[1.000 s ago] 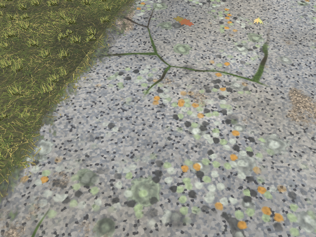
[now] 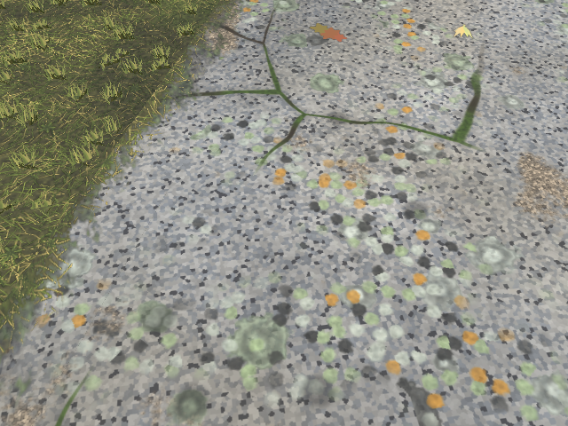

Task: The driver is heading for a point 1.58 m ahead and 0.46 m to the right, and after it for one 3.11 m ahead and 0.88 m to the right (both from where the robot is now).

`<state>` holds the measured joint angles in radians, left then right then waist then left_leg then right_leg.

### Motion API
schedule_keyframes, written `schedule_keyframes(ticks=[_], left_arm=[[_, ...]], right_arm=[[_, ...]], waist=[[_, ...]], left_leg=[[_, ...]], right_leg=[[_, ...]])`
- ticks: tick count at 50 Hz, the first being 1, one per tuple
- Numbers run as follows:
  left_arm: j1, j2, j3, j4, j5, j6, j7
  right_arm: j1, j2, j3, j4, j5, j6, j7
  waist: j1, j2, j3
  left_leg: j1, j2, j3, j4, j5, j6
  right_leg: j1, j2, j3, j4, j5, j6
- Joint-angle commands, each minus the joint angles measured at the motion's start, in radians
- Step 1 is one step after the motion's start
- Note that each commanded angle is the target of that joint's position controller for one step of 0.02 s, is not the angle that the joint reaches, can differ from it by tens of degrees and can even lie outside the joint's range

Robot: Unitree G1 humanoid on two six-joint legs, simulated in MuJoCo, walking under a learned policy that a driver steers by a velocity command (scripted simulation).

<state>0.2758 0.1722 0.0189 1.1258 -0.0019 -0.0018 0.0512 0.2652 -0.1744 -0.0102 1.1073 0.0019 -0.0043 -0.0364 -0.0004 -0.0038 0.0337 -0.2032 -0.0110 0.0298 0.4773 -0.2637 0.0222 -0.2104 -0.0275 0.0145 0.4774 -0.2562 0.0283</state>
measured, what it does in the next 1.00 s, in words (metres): walks ahead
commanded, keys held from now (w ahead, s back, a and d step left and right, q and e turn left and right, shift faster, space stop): no key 0.50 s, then w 0.50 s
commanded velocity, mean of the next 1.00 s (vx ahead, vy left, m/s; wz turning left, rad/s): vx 0.15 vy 0.00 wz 0.00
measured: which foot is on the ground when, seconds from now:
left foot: down 0.00-0.80, up 0.82-1.00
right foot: down 0.00-1.00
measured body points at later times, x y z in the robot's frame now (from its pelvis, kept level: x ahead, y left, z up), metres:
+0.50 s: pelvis +0.00 +0.00 +0.00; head +0.02 +0.00 +0.45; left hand -0.01 +0.23 -0.16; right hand +0.00 -0.23 -0.16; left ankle +0.00 +0.11 -0.74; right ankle +0.00 -0.14 -0.74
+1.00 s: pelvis +0.12 -0.06 +0.01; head +0.13 -0.08 +0.46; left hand +0.04 +0.16 -0.13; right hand +0.23 -0.32 -0.13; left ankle +0.17 +0.09 -0.65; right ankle +0.05 -0.15 -0.74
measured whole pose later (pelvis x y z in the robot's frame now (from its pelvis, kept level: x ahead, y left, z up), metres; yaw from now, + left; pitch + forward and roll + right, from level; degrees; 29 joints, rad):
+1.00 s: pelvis +0.12 -0.06 +0.01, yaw +0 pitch +2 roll +1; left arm 0.49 0.16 0.02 1.10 0.00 -0.10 -0.01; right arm 0.19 -0.25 -0.06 0.97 0.03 -0.10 0.00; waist 0.05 0.03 -0.04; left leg -0.63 0.09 0.01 1.07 -0.15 0.07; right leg -0.05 0.03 -0.05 0.29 -0.27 -0.05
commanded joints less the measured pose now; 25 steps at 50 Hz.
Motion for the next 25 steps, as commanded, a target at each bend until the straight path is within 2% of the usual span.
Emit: schedule_keyframes(ticks=[1, 25], left_arm=[[0.068, 0.086, 0.013, -0.011, 0.000, -0.004, 0.003], [0.093, 0.074, 0.014, -0.014, -0.002, -0.004, 0.004]], right_arm=[[0.062, -0.088, -0.014, -0.016, 0.000, -0.005, -0.003], [0.093, -0.076, -0.016, -0.020, 0.002, -0.007, -0.005]], waist=[[0.000, 0.003, 0.022], [0.000, 0.003, 0.031]], left_leg=[[-0.014, 0.038, -0.041, -0.095, 0.118, 0.020], [-0.017, 0.038, -0.038, -0.090, 0.118, 0.018]], right_leg=[[-0.021, -0.001, -0.004, -0.070, 0.118, -0.025], [-0.023, 0.001, -0.004, -0.066, 0.119, -0.026]])
Velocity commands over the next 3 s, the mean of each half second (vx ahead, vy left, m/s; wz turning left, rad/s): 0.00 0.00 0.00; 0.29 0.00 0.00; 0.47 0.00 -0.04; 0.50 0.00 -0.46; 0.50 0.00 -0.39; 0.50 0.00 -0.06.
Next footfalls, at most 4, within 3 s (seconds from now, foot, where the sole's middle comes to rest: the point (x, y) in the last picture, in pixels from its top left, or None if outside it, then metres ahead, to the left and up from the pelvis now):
1.28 left None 0.48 0.07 -0.78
1.84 right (373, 324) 0.77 -0.20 -0.78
2.32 left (334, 224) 1.11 -0.12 -0.78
2.84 right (442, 195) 1.23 -0.47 -0.78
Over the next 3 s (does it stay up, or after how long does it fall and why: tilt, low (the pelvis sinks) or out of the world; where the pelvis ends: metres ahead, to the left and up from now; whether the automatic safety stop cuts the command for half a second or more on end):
stays up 1.20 -0.36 0.00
